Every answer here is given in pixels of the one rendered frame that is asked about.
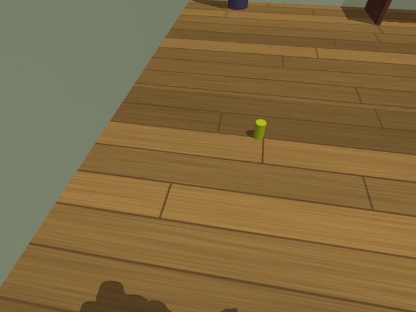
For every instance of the can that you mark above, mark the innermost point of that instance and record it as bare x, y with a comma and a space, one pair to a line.
259, 130

